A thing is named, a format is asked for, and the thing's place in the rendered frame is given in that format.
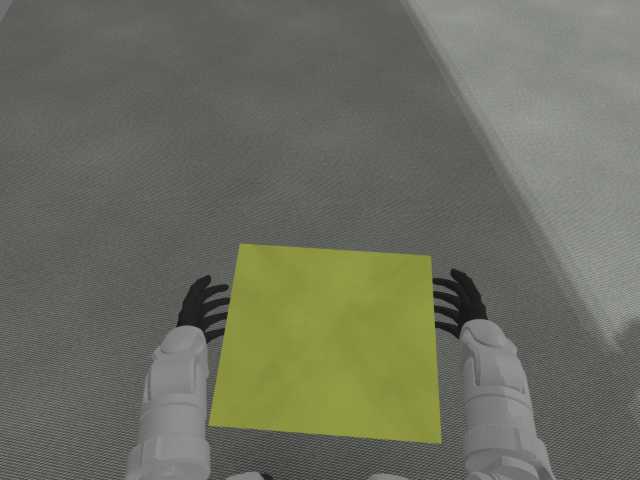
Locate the right robot forearm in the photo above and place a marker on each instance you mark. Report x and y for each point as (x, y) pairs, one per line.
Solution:
(500, 430)

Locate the left robot hand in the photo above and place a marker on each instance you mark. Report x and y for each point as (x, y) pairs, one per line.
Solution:
(194, 309)

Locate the carton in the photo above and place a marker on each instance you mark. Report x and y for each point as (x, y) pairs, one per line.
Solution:
(330, 342)

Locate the left robot forearm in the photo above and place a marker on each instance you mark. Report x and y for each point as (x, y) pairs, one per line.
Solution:
(171, 441)

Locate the right robot hand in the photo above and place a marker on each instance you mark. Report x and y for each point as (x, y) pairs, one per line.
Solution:
(469, 304)

